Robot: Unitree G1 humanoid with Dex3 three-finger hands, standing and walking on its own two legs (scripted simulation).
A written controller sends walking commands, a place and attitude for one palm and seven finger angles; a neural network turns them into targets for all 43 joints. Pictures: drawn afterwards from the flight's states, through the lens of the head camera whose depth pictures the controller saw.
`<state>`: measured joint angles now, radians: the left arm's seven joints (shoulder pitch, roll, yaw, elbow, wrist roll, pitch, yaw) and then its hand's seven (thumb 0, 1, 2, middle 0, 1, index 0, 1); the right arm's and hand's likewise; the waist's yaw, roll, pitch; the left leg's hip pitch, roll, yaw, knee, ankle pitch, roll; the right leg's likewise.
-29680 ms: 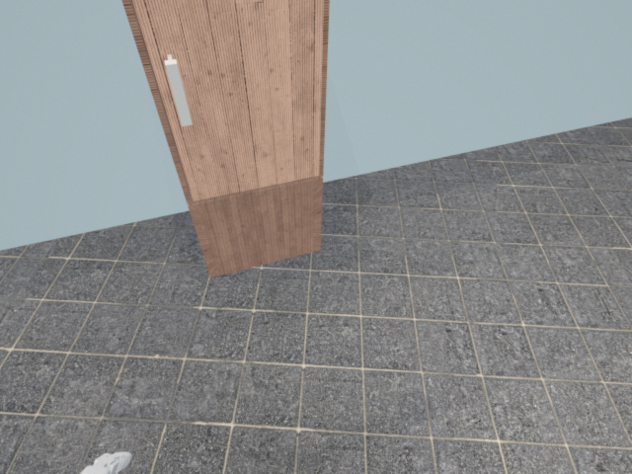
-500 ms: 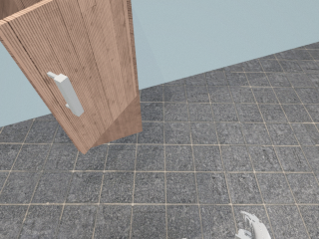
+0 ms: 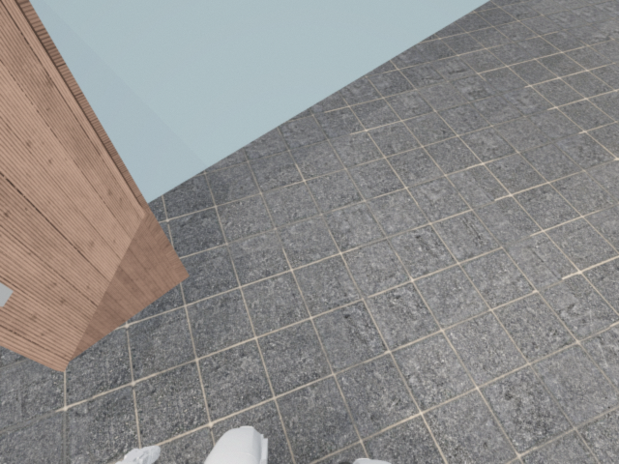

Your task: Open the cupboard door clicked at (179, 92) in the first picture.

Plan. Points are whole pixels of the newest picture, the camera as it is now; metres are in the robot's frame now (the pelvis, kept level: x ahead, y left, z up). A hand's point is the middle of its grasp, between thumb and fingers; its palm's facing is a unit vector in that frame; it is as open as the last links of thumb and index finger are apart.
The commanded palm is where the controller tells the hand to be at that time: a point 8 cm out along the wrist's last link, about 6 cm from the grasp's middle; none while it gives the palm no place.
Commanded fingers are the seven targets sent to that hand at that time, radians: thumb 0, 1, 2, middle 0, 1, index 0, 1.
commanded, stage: walk to a spot facing it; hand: left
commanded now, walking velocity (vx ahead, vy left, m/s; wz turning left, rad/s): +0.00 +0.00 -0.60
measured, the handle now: out of the picture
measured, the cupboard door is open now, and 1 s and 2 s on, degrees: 38 38 38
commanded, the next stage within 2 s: turn to face it in 1.70 s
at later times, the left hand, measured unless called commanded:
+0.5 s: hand (205, 420) +0.19 +0.17 -0.16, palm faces -0.30 -0.92 -0.24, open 7.4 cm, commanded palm none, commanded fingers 0.00 0.90 0.90 -0.20 -0.30 -0.20 -0.30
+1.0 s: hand (257, 350) +0.30 +0.11 -0.19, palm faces -0.52 -0.83 -0.18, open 7.4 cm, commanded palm none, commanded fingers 0.00 0.90 0.90 -0.20 -0.30 -0.20 -0.30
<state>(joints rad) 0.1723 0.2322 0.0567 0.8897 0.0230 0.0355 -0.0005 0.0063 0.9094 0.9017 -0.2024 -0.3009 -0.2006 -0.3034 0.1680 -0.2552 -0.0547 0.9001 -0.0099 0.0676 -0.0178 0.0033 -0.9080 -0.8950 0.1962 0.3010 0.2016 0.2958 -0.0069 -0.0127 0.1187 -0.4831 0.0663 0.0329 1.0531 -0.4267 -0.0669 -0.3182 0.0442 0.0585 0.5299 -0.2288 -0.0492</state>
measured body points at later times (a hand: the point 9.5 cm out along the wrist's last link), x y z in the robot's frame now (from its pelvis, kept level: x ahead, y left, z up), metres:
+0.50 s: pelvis +0.03 +0.00 -0.01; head +0.08 -0.02 +0.44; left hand +0.20 +0.22 -0.14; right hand -0.01 -0.25 -0.15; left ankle +0.02 +0.15 -0.74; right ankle +0.00 -0.11 -0.73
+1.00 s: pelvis +0.18 -0.05 -0.01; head +0.22 -0.05 +0.44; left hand +0.33 +0.15 -0.17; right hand +0.13 -0.32 -0.12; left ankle +0.26 +0.04 -0.74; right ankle +0.02 -0.10 -0.66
